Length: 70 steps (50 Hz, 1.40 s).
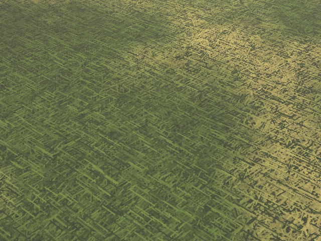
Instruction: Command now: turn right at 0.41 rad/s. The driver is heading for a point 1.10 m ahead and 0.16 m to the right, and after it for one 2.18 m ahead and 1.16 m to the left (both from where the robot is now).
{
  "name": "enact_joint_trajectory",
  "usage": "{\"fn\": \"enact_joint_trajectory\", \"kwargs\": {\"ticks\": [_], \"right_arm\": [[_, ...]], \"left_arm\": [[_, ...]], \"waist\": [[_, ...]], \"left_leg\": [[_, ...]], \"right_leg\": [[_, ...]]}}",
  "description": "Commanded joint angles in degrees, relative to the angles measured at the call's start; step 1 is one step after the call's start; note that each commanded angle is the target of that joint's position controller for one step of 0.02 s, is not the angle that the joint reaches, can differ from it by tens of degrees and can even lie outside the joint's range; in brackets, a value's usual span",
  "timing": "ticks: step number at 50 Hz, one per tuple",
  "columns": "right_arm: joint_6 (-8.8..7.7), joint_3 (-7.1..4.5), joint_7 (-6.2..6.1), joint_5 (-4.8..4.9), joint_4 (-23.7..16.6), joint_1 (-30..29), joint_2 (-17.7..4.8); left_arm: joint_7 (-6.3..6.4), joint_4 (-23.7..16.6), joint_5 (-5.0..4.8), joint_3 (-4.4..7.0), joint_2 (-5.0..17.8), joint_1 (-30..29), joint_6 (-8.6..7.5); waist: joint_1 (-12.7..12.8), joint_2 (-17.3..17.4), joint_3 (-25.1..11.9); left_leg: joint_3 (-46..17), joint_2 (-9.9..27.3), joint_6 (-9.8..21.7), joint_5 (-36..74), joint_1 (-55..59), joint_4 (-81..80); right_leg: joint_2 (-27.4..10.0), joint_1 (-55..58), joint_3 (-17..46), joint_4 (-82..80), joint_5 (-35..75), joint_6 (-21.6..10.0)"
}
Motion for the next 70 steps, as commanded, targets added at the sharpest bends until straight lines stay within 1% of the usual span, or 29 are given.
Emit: {"fn": "enact_joint_trajectory", "kwargs": {"ticks": [1, 2, 3, 5, 9, 14, 17, 18, 19, 20, 21, 23, 27, 37, 39, 41, 42, 43, 44, 45, 47, 50, 54, 62, 65, 67, 68, 69, 70], "right_arm": [[-0.91, -1.98, -0.35, -0.73, -6.1, -1.3, -6.3], [-0.88, -1.36, -0.39, -1.06, -7.5, -6.0, -5.2], [-0.99, -1.33, 0.05, -0.35, -7.2, -3.8, -5.0], [-0.72, -1.74, 0.19, -0.02, -5.6, -2.4, -5.9], [-1.41, -1.52, 0.79, -0.11, -5.6, -1.9, -4.5], [-3.82, -1.21, 2.63, 0.57, -6.7, -3.7, -4.7], [-5.14, -1.80, 3.33, 1.37, -4.5, 1.7, -5.0], [-5.34, -2.26, 3.19, 1.27, -3.1, 4.9, -5.8], [-5.43, -2.95, 2.81, 0.83, -2.2, 9.7, -8.5], [-5.41, -3.29, 2.96, -1.01, -3.1, 9.8, -12.4], [-6.10, -3.88, 3.34, -2.55, -3.7, 5.5, -13.6], [-6.59, -2.34, 2.54, -0.40, -5.0, 0.4, -7.6], [-7.30, -1.50, 2.57, -0.90, -3.2, 5.9, -6.2], [-5.77, -2.03, 3.93, 1.60, 1.9, 11.6, -10.2], [-5.12, -2.15, 4.09, 2.12, 2.9, 11.7, -11.1], [-4.73, -1.51, 3.90, 2.15, 3.4, 10.8, -10.5], [-5.16, 0.08, 3.99, 0.50, 1.6, 10.5, -6.8], [-6.36, 2.09, 4.21, 0.66, -0.2, 15.9, 0.3], [-7.25, 0.17, 4.20, 2.63, 0.8, 11.5, -6.6], [-7.33, -0.62, 4.32, 3.41, -0.9, 7.0, -8.4], [-6.62, -0.66, 3.99, 1.68, -0.8, 4.5, -7.0], [-4.19, -0.36, 4.32, 2.01, 0.7, 7.4, -3.5], [-3.49, -0.24, 4.22, 1.40, -1.4, 2.7, -2.7], [-4.28, 1.07, 7.75, 1.30, -8.2, -12.4, -1.7], [-3.90, -0.12, 8.41, 1.32, -9.8, -10.9, -4.2], [-3.40, -2.51, 7.85, 1.51, -7.8, 1.0, -8.4], [-2.85, -4.39, 6.77, 1.49, -5.7, 10.3, -12.1], [-3.01, -5.47, 6.07, 1.70, -5.6, 10.2, -18.7], [-3.94, -4.29, 6.22, 1.26, -7.6, 11.7, -15.4]], "left_arm": [[-0.06, -4.3, 0.35, 3.34, 11.9, 1.8, -0.96], [-0.18, -4.0, 1.35, 2.88, 11.7, 7.7, -1.58], [-0.12, -4.5, 1.78, 2.06, 10.7, 6.9, -2.64], [0.64, -6.6, 0.22, 2.08, 10.2, 0.4, -2.93], [2.34, -7.3, -0.39, 1.69, 8.2, -0.3, -0.99], [3.04, -8.6, -0.63, 2.49, 9.8, 0.4, -0.77], [2.92, -9.7, -1.32, 2.36, 9.1, -1.4, -0.06], [2.92, -10.3, -1.34, 1.98, 7.7, -2.0, -0.03], [2.73, -10.6, -1.28, 1.07, 3.9, -1.2, -0.27], [2.31, -12.3, -1.22, 0.52, 1.3, -0.7, -1.22], [1.86, -14.5, -1.24, 1.40, 5.1, -3.4, -2.33], [1.28, -11.3, -0.66, 2.44, 8.0, 0.3, -2.54], [0.33, -10.7, -0.29, 1.38, 3.6, -0.2, -3.18], [-2.37, -14.9, -1.10, -0.64, 1.3, -11.5, -5.04], [-2.50, -14.9, -1.15, 0.10, 3.3, -9.3, -5.42], [-1.63, -10.7, -1.02, 2.75, 7.9, 6.2, -5.64], [-0.54, -8.8, -0.15, 4.05, 12.4, 17.5, -5.16], [-0.38, -8.2, 0.80, 4.17, 16.5, 19.0, -5.10], [-0.31, -8.2, 1.14, 2.80, 10.7, 18.7, -5.50], [-0.30, -7.4, 0.64, 1.82, 8.3, 15.1, -5.67], [-0.52, -7.3, 0.49, 0.75, 4.4, 7.7, -6.10], [-0.53, -6.0, 1.11, 0.81, 2.7, 4.3, -7.82], [0.05, -3.5, 1.39, 1.43, 4.0, 5.0, -8.58], [1.32, -0.1, -0.16, 2.49, 8.2, 10.0, -6.42], [1.88, -0.2, -0.46, 3.04, 10.8, 9.5, -4.83], [2.30, -0.8, -0.81, 3.18, 12.0, 8.1, -3.91], [2.58, -1.5, -0.61, 2.60, 11.1, 7.8, -4.21], [1.57, -4.6, 1.71, -0.29, 1.7, 14.3, -5.48], [0.69, -5.7, 0.05, -0.47, 4.6, 10.0, -8.05]], "waist": [[-0.3, -14.3, -4.2], [4.4, -17.7, -8.2], [3.1, -11.4, -10.8], [0.5, -2.9, -7.7], [-0.2, -7.4, -8.5], [0.3, -11.2, -6.4], [-3.5, -10.3, -4.1], [-5.1, -8.4, -3.5], [-5.8, 0.1, -5.5], [-4.2, 10.0, -4.7], [-1.9, 13.0, 1.5], [-0.1, 8.3, 3.2], [-2.4, 4.9, 1.7], [-5.7, 6.8, 5.1], [-3.2, 8.0, 3.9], [5.8, 6.0, -6.1], [10.3, -1.0, -16.6], [5.8, -17.5, -24.9], [8.5, -11.1, -21.6], [7.0, -10.5, -12.9], [2.9, -7.3, -5.6], [-0.8, -6.8, -2.7], [-0.9, -4.3, 1.3], [3.8, -1.9, 5.1], [1.1, -4.8, 0.7], [-5.9, -5.8, -6.6], [-10.8, -2.8, -11.4], [-3.8, 13.8, -16.2], [-6.6, 9.4, -26.2]], "left_leg": [[2.5, -1.8, -0.6, 10.1, -12.8, 11.1], [-3.7, -6.7, -2.2, -14.6, -21.5, 24.6], [-9.2, -4.7, -1.8, -14.5, -22.6, 32.1], [-9.3, -2.7, -1.9, -6.4, -23.3, 31.9], [-6.3, -3.1, -2.8, 2.7, -16.3, 18.1], [-5.3, -5.1, -1.7, 0.5, -7.1, 0.6], [-4.2, -5.0, 1.2, 9.8, 4.7, -13.8], [-4.3, -3.1, 2.3, 10.9, 11.2, -18.1], [-14.3, 7.1, 4.6, 2.3, 19.2, -21.3], [-33.5, 18.8, 9.8, -12.9, 18.5, -27.1], [-41.0, 22.8, 14.2, -22.7, 10.9, -30.7], [-29.1, 16.5, 10.7, -14.4, 11.1, -30.8], [-13.6, 11.7, 9.1, 4.3, 9.7, -31.1], [-4.5, 13.4, 10.6, 18.7, 10.2, -30.9], [-5.2, 14.7, 10.0, 29.9, 12.2, -26.8], [-0.8, 10.7, 7.2, 49.0, 7.8, -8.1], [0.5, 7.8, 4.7, 31.7, -6.3, 11.3], [-3.8, -2.7, 1.7, -7.4, -24.7, 29.8], [-11.6, -1.2, 2.1, -6.6, -28.9, 36.6], [-9.9, 1.5, 2.8, -1.4, -32.2, 37.2], [-8.4, 5.4, 2.5, 7.9, -28.4, 31.7], [-8.4, 6.4, 1.7, 13.2, -23.2, 30.3], [-9.9, 5.4, 0.8, 20.9, -27.9, 22.0], [-1.7, 3.4, 4.2, 27.2, -28.7, -1.0], [3.2, -1.5, 7.1, 19.1, -21.5, -2.0], [4.9, -6.2, 10.3, 16.4, -4.8, -3.8], [-0.7, -4.8, 12.8, 18.6, 12.3, -6.7], [-31.6, 11.0, 23.3, 12.2, 34.2, -8.9], [-52.9, 17.2, 28.3, 3.8, 39.5, -19.7]], "right_leg": [[-11.5, 11.1, 23.1, -14.7, 23.8, -9.8], [-18.7, 19.3, 37.3, -20.8, 28.2, -17.2], [-19.9, 20.6, 35.9, -20.3, 26.9, -17.3], [-16.1, 15.6, 27.7, -19.5, 21.7, -13.0], [-8.8, 10.8, 22.3, -23.7, -0.9, -9.8], [-8.9, 5.9, 27.3, -26.5, -15.6, -10.1], [-6.1, -1.8, 28.1, -25.3, -19.7, -7.7], [-3.5, -7.1, 25.7, -21.6, -20.3, -5.1], [0.9, -15.1, 18.7, -5.8, -20.0, -1.5], [6.4, -24.4, 11.0, 8.6, -15.2, -0.3], [0.4, -30.4, 11.0, 16.2, -10.8, -0.3], [-1.6, -30.4, 9.7, 21.9, -1.9, 1.6], [-2.8, -27.5, 6.9, 26.9, 8.8, 3.8], [-4.0, -13.0, -2.5, -3.3, 10.3, 1.9], [-2.2, -6.8, -3.3, -7.7, 6.5, -0.7], [0.2, 16.3, -4.2, -11.9, 10.0, -4.1], [-12.0, 36.6, 8.9, -9.6, 9.3, -7.5], [-26.2, 48.5, 37.1, -17.9, -3.6, -15.2], [-25.5, 42.7, 38.3, -22.3, -7.2, -13.8], [-23.6, 35.8, 28.0, -22.7, -4.0, -11.4], [-18.4, 22.8, 16.1, -26.1, 3.7, -9.0], [-16.2, 15.2, 6.4, -30.9, 13.3, -8.7], [-15.6, 14.6, -1.7, -32.7, 21.7, -8.5], [-17.9, 26.2, -10.0, -30.8, 28.5, -6.3], [-17.9, 30.6, -12.3, -21.0, 53.4, -4.5], [-16.2, 27.2, -13.5, -3.3, 62.5, -2.8], [-13.9, 15.8, -13.6, 12.2, 50.8, -0.5], [-2.8, -11.8, -10.7, 35.2, -7.3, 3.5], [1.7, -19.5, 4.3, 44.3, -17.3, 3.3]]}}
Keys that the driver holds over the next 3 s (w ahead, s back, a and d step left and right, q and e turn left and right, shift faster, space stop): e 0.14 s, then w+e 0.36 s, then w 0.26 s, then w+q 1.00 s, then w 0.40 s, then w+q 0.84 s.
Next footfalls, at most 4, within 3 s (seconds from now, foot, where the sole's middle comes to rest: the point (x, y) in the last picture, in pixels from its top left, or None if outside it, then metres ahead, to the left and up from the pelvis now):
0.38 left None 0.07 0.13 -0.75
0.82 right None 0.23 -0.24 -0.75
1.36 left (198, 210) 0.60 -0.10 -0.75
1.84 right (234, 155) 0.87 -0.30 -0.75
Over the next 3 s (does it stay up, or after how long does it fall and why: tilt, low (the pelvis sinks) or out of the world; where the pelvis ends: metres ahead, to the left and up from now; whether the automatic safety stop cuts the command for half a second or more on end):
stays up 1.29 -0.02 0.02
